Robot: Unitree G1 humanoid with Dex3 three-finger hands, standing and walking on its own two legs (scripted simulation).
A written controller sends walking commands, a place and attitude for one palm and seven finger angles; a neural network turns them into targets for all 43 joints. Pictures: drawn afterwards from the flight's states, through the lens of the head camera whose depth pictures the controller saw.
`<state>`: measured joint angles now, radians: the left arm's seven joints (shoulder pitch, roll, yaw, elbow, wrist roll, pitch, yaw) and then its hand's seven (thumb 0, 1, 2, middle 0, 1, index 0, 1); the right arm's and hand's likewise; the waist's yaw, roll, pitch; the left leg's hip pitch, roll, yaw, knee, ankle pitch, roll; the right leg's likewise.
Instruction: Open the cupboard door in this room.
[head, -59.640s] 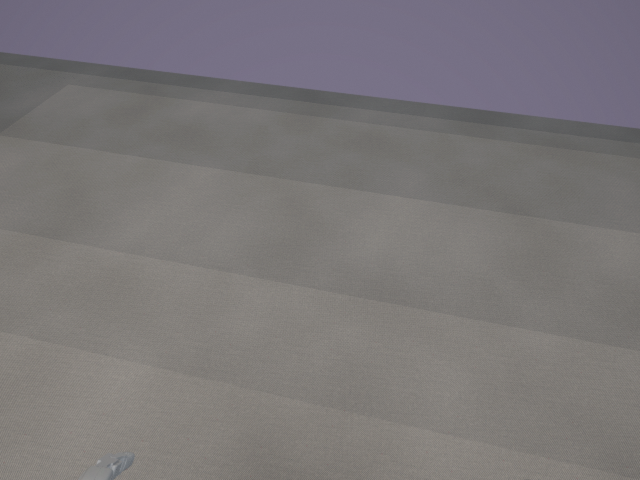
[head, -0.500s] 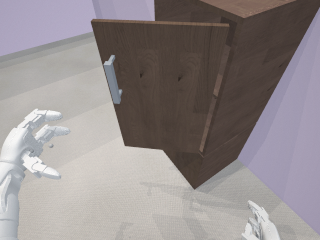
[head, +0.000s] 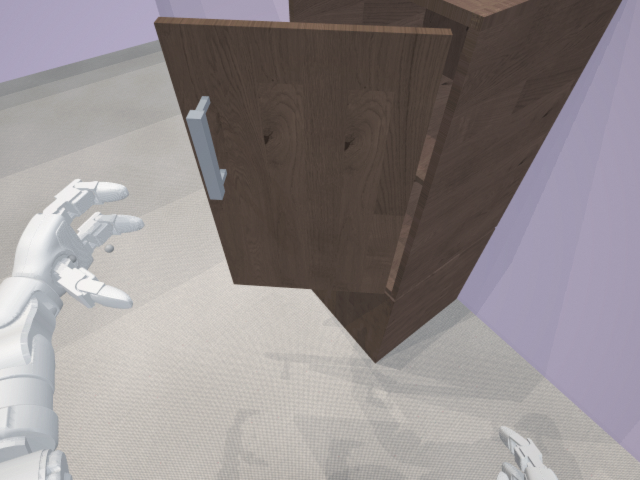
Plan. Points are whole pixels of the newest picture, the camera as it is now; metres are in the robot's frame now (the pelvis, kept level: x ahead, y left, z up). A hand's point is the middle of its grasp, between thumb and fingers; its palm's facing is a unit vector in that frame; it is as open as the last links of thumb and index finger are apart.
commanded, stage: move the hooked fingers beside the handle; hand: left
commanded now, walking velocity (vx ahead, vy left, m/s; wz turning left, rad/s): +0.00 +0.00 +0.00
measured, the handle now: (211, 150) +0.55 +0.18 +0.10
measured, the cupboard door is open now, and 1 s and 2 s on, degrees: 49 49 49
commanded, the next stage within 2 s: slide the fingers in behind the handle in 1.90 s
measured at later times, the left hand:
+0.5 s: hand (131, 213) +0.41 +0.25 +0.11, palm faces -0.05 -1.00 +0.00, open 14.0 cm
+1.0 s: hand (159, 174) +0.48 +0.24 +0.12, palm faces -0.06 -1.00 +0.00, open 14.0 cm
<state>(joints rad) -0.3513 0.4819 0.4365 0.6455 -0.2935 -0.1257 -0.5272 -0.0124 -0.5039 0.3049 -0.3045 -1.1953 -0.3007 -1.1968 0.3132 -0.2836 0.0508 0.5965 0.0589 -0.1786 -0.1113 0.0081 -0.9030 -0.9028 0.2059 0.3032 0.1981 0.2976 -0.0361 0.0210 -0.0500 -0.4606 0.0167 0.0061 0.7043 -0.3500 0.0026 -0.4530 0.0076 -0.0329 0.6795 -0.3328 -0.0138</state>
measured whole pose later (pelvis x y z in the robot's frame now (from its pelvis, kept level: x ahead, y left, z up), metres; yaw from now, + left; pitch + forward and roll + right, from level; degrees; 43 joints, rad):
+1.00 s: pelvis +0.00 +0.00 -0.01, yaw -1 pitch +14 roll -2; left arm -0.89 0.64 0.44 1.18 -0.15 -0.26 -0.47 -0.01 -0.50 0.30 -0.30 -1.20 -0.30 -1.20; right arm 0.40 -0.30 0.05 0.65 0.03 -0.01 -0.08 0.00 -0.90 -0.90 0.21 0.30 0.20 0.30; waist -0.14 0.01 -0.06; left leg -0.67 0.03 0.00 0.80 -0.38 0.01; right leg -0.65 0.02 -0.03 0.75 -0.34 -0.01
